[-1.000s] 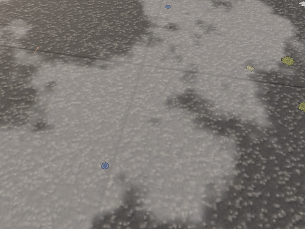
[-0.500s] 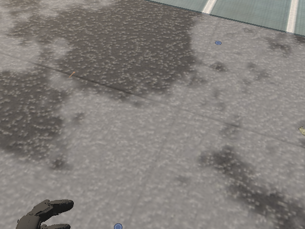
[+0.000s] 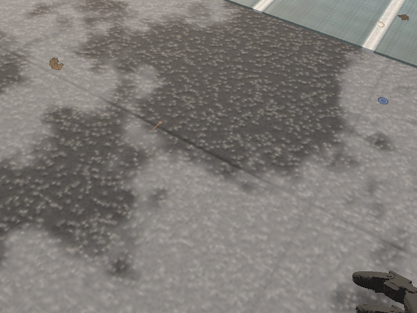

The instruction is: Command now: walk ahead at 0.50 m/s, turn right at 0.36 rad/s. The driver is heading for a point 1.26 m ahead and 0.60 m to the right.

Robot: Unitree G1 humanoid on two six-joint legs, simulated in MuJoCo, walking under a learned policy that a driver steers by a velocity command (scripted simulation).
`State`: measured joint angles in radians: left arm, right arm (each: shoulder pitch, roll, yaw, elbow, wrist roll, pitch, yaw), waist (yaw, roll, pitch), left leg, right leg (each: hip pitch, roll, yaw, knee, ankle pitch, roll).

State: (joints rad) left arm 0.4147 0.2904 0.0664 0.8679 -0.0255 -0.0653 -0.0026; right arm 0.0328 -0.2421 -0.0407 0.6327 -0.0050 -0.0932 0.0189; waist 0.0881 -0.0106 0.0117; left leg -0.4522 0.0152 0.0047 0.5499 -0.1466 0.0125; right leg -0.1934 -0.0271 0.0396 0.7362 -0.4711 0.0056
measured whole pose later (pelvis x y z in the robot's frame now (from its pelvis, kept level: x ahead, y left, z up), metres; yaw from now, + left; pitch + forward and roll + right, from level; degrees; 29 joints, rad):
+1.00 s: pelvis +0.29 -0.02 +0.01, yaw -34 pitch +2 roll -1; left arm 0.17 0.34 0.10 0.60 -0.01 0.05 0.02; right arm 0.18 -0.27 -0.06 0.72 -0.03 -0.01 -0.02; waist -0.01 -0.04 0.02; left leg -0.31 0.01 -0.03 0.52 -0.23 0.00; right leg -0.55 0.14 0.14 1.02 -0.45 0.03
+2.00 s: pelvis +0.46 -0.14 +0.01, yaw -38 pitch +2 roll +0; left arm 0.06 0.26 0.04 0.65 -0.02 -0.07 -0.05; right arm 0.44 -0.26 -0.02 0.85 0.01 -0.06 0.00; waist -0.10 -0.04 0.03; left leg 0.10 -0.04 0.03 0.18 -0.32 0.05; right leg -0.66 -0.06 0.00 0.60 0.07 0.00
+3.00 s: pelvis +0.93 -0.46 +0.02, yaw -38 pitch +1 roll +1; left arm 0.09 0.28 0.04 0.78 -0.01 -0.06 -0.01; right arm 0.36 -0.27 -0.04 0.84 0.01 -0.08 0.01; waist -0.07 -0.05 0.02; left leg -0.04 -0.06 0.05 0.21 -0.19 0.06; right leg -0.66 -0.12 0.04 0.69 0.03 0.02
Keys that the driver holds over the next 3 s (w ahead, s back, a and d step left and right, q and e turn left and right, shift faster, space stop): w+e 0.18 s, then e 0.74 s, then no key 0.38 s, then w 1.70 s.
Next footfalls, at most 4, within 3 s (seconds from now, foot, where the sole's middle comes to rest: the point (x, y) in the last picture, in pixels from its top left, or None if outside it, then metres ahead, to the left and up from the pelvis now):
0.42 right None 0.34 -0.17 -0.76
0.88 left None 0.41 0.04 -0.76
1.24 right None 0.22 -0.15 -0.76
1.60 left None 0.44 0.00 -0.76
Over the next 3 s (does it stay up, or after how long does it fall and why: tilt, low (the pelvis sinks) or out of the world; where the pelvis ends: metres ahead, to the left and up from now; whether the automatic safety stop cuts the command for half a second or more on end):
stays up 0.93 -0.46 0.02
